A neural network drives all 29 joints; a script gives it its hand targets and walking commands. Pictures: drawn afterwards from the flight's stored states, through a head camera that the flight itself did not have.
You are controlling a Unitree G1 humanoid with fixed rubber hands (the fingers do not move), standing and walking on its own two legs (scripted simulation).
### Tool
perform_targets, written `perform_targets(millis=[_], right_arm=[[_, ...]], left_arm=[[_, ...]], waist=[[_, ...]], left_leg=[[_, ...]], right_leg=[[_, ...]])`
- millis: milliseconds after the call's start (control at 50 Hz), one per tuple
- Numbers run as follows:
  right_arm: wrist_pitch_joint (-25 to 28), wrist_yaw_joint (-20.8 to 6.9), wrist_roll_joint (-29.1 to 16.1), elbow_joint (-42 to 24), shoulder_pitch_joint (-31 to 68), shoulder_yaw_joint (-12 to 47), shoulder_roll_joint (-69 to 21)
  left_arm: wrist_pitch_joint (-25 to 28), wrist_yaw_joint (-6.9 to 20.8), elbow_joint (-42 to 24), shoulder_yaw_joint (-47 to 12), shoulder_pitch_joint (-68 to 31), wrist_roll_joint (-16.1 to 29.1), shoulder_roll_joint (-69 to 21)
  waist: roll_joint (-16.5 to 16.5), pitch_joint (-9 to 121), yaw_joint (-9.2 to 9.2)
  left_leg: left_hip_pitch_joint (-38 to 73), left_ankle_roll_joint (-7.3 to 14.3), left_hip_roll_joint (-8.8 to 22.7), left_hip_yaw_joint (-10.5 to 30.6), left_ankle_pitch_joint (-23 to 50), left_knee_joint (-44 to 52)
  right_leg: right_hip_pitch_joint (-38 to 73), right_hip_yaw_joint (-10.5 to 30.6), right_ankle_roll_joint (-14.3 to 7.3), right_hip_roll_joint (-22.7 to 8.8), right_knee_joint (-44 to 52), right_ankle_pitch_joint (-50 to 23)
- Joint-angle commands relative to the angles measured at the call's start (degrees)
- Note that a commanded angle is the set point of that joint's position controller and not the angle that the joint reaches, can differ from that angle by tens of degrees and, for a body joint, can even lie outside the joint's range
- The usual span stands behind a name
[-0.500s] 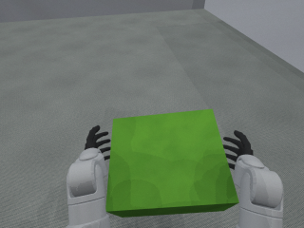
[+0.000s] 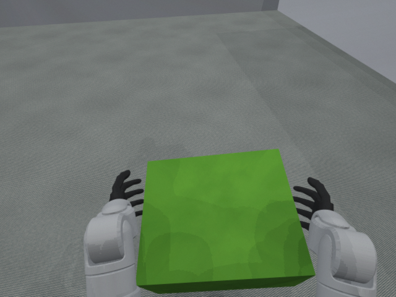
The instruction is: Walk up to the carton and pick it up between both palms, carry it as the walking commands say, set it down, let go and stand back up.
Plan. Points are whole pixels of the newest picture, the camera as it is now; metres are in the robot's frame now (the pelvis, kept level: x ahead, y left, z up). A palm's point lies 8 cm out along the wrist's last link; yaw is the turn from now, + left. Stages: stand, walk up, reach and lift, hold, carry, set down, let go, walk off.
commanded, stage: carry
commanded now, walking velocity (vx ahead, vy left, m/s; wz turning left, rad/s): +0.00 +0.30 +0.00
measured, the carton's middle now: (218, 221) +0.29 +0.00 +0.02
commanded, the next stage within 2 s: none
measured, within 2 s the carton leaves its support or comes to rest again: neither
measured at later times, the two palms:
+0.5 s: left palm (24, 237) +0.20 +0.33 +0.09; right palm (234, 245) +0.20 -0.02 +0.10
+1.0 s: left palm out of the picture +0.14 +0.51 +0.09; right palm (119, 266) +0.16 +0.15 +0.10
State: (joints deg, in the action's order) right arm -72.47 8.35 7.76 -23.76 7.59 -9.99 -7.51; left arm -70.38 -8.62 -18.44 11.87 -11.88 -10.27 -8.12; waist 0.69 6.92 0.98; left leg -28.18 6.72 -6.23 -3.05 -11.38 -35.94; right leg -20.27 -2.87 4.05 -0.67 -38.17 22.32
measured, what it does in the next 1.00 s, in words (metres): steps to the left: left foot, then right foot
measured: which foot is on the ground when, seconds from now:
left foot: down 0.00-0.00, up 0.02-0.20, down 0.22-0.60, up 0.62-0.80, down 0.82-1.00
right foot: down 0.00-0.24, up 0.26-0.56, down 0.58-0.84, up 0.86-1.00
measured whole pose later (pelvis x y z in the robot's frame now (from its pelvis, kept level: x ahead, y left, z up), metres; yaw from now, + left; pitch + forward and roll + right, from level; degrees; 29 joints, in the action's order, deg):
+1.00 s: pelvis -0.10 +0.30 +0.00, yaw +6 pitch +2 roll -3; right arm -72.8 8.7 7.5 -27.9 4.5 -8.6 -7.3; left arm -70.0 -7.6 -20.7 10.3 -9.6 -10.2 -7.7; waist -0.2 3.9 0.4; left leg -23.9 8.1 -0.4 -11.3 -16.9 -38.0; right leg -23.9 -4.6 5.7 -5.6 -61.3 30.0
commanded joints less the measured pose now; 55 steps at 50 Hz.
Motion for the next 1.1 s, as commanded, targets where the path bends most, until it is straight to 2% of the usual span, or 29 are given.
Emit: perform_targets(millis=[0,20,60,120,160,180,200,220,240,300,360,480,500,520,540,560,580,600,620,640,680,720,780,800,820,840,900,940,1080], right_arm=[[1.6,-14.3,-25.8,-13.5,33.8,43.7,-53.8],[1.5,-14.3,-26.8,-13.5,36.2,44.4,-54.9],[2.1,-14.5,-26.9,-14.0,36.9,45.3,-55.4],[2.1,-14.1,-27.0,-14.8,36.5,45.6,-53.3],[1.8,-14.1,-27.0,-13.9,34.1,45.2,-52.9],[1.6,-14.3,-26.8,-13.4,33.1,44.8,-53.0],[1.3,-14.2,-26.6,-11.6,31.7,44.4,-52.7],[1.3,-14.3,-26.2,-11.8,31.1,43.1,-50.5],[1.5,-14.5,-26.7,-10.8,29.6,42.5,-52.7],[1.7,-15.0,-25.7,-12.5,30.5,43.1,-53.0],[2.2,-15.6,-25.8,-10.4,29.8,41.9,-53.8],[2.7,-15.5,-27.2,-14.8,31.2,44.3,-55.2],[2.4,-15.3,-26.8,-14.3,31.4,44.2,-54.8],[2.4,-15.1,-27.2,-15.9,32.8,44.9,-54.7],[2.3,-14.8,-27.4,-14.8,32.5,44.8,-55.1],[2.3,-14.8,-27.8,-15.2,33.5,45.9,-56.1],[2.3,-15.0,-27.5,-15.2,31.6,46.1,-55.7],[2.5,-15.3,-28.3,-17.2,35.6,46.8,-56.0],[2.8,-15.1,-28.5,-17.8,35.8,46.3,-56.2],[2.7,-14.9,-27.8,-15.8,35.5,45.8,-55.6],[3.1,-14.6,-28.0,-17.6,35.9,47.1,-55.8],[2.1,-14.4,-27.8,-15.5,33.8,47.2,-55.2],[1.7,-14.0,-28.1,-17.0,34.5,47.4,-54.5],[1.5,-14.0,-27.9,-16.1,32.7,46.9,-53.8],[1.4,-14.1,-27.5,-15.9,31.5,45.8,-52.7],[1.4,-14.3,-27.5,-14.2,30.3,44.4,-53.1],[1.6,-15.2,-27.3,-14.0,30.5,44.9,-54.5],[1.9,-15.6,-26.9,-13.4,29.2,43.5,-54.1],[2.2,-15.5,-27.2,-14.9,30.6,43.9,-54.3]], left_arm=[[-0.4,15.9,-10.6,-44.7,-23.1,29.1,-57.4],[-0.5,15.8,-11.5,-44.5,-24.0,28.8,-56.7],[-0.1,16.2,-12.4,-45.6,-26.1,29.6,-57.2],[-0.2,15.8,-10.5,-44.3,-22.2,28.8,-55.8],[-0.3,15.6,-12.1,-45.1,-22.8,29.1,-54.7],[-0.4,15.6,-12.2,-45.5,-22.5,29.0,-54.9],[-0.8,15.6,-11.5,-44.7,-22.3,28.2,-54.3],[-1.1,15.5,-11.9,-45.2,-21.5,28.0,-53.0],[-0.8,15.5,-14.0,-46.9,-24.0,29.6,-54.3],[-0.5,16.1,-12.1,-48.0,-25.2,30.4,-57.1],[0.0,15.4,-14.6,-49.1,-28.2,30.6,-57.4],[-0.2,15.9,-15.4,-48.0,-26.4,30.8,-57.8],[-0.4,16.1,-14.2,-47.3,-26.2,30.5,-57.5],[-0.4,16.2,-13.6,-46.7,-24.3,30.2,-57.6],[-0.1,16.1,-13.6,-46.0,-24.8,30.1,-58.3],[0.3,16.3,-14.0,-45.4,-24.2,30.1,-58.8],[0.8,16.6,-14.8,-45.8,-24.0,30.1,-58.5],[0.9,16.6,-14.4,-45.8,-23.9,29.8,-58.8],[0.7,16.5,-16.1,-46.8,-24.0,30.2,-58.8],[0.6,16.4,-15.5,-46.6,-24.5,29.9,-57.6],[0.9,16.5,-15.7,-46.7,-24.0,30.3,-57.9],[0.5,16.1,-15.2,-45.6,-22.7,29.6,-55.7],[0.0,16.2,-15.4,-46.2,-22.7,30.1,-55.4],[-0.3,16.2,-14.1,-45.6,-21.3,29.4,-54.9],[-0.5,15.8,-15.7,-45.9,-21.9,29.2,-54.3],[-0.5,15.7,-16.8,-47.2,-23.7,30.0,-54.3],[0.0,16.0,-16.2,-48.8,-25.2,30.9,-57.0],[0.0,15.5,-16.5,-50.2,-26.4,31.4,-58.0],[-0.3,15.5,-15.7,-49.5,-25.7,31.2,-58.4]], waist=[[16.0,16.5,-0.34],[11.5,14.4,-0.05],[7.9,12.5,-0.78],[15.1,12.5,-0.53],[15.0,15.0,-1.40],[8.7,16.1,-1.13],[-0.8,17.4,-1.08],[-14.1,16.1,-1.71],[-15.3,17.4,-1.82],[-5.7,13.2,-1.66],[-11.7,12.4,-1.85],[-9.5,17.9,-2.03],[-10.0,17.2,-1.50],[-9.8,18.2,-0.54],[-7.5,19.9,0.60],[5.2,19.9,1.36],[18.1,20.8,0.01],[17.3,14.9,0.38],[8.6,13.3,0.15],[4.5,11.1,-0.31],[8.8,11.4,-0.53],[16.1,12.1,-0.35],[14.6,14.0,-1.19],[5.8,16.2,-1.39],[-9.8,16.3,-1.91],[-16.2,16.6,-1.92],[-7.4,14.2,-1.35],[-10.1,13.4,-1.21],[-9.7,15.6,-1.53]], left_leg=[[-10.2,-7.3,6.9,6.7,-15.9,-13.4],[-9.4,-7.4,8.4,10.1,-15.2,-20.7],[-9.9,-7.1,8.7,8.5,-11.8,-18.2],[0.9,-6.6,6.3,3.0,-11.9,-4.9],[13.5,-5.5,6.9,1.4,-8.3,8.6],[18.2,-5.2,6.6,-0.7,-4.2,11.1],[23.9,-3.8,12.5,3.4,9.7,11.8],[26.1,-0.1,23.4,14.4,24.3,12.7],[25.5,3.0,23.5,12.8,27.2,11.9],[17.2,2.0,19.5,8.9,-0.4,17.5],[21.8,1.4,18.1,7.9,10.8,16.7],[23.5,3.4,19.1,10.6,15.4,17.0],[20.1,1.5,17.6,8.2,14.2,17.5],[17.7,-3.1,15.0,4.9,11.7,18.2],[10.1,-6.7,13.1,1.7,11.7,14.5],[-0.8,-8.8,10.5,-0.1,6.0,5.1],[-6.9,-10.1,9.8,0.6,-12.7,-7.1],[-10.4,-9.8,10.5,9.9,-16.8,-21.7],[-9.7,-8.9,9.7,11.1,-16.7,-26.9],[-9.6,-8.2,10.2,9.7,-14.2,-24.6],[-5.8,-7.6,8.3,5.0,-11.4,-13.7],[0.6,-6.8,7.4,2.9,-12.3,-5.4],[16.7,-5.7,7.5,-2.3,-7.6,10.3],[22.6,-5.0,11.3,-1.2,-2.0,12.3],[28.9,-1.5,22.0,7.5,18.8,13.3],[28.2,1.9,26.9,10.3,25.9,12.8],[21.1,0.4,23.1,4.8,9.7,15.6],[22.6,-1.8,20.0,1.1,14.6,14.8],[25.3,-4.2,19.9,2.7,22.8,18.1]], right_leg=[[18.5,31.8,-16.5,-32.1,15.0,-35.2],[15.6,27.8,-17.5,-31.0,13.7,-34.4],[13.4,22.0,-14.0,-26.6,14.7,-29.6],[8.6,13.1,-8.8,-19.0,11.9,-36.1],[4.0,6.9,-5.1,-14.6,6.6,-27.7],[1.2,4.0,-3.5,-11.4,2.7,-19.8],[-3.7,0.0,-2.1,-7.9,-5.2,-6.9],[-15.4,-4.9,0.3,-3.0,-16.1,13.9],[-14.1,-5.0,-0.7,-3.4,-21.6,19.0],[-13.3,-2.3,-1.2,-4.3,-27.6,11.2],[-13.7,-4.2,-1.4,-2.4,-22.3,11.0],[-5.2,-4.3,-3.0,-1.0,-6.6,10.3],[-0.4,-6.1,-3.5,-0.3,-1.1,7.6],[6.9,-6.9,-4.4,-0.1,10.1,3.8],[17.9,-1.5,-5.1,-5.2,17.6,-4.9],[26.9,13.3,-7.7,-16.2,19.9,-7.1],[24.6,31.6,-13.4,-32.8,17.2,-20.4],[14.5,33.7,-20.1,-35.4,16.9,-24.9],[11.6,27.6,-18.5,-31.4,15.3,-25.9],[9.3,23.8,-14.7,-28.4,16.3,-23.1],[10.8,15.2,-9.5,-21.6,13.1,-34.0],[9.4,12.3,-7.9,-19.8,11.4,-39.6],[1.8,5.3,-3.9,-13.9,4.1,-26.4],[-2.0,1.9,-2.6,-11.6,-1.8,-15.7],[-14.2,-4.5,-0.4,-5.9,-13.6,9.7],[-16.8,-6.6,-0.5,-4.6,-22.4,18.8],[-15.3,-2.9,-1.7,-6.2,-32.0,12.1],[-15.9,-4.0,-2.0,-5.6,-31.5,8.2],[-9.6,-6.6,-2.8,-3.2,-19.5,9.8]])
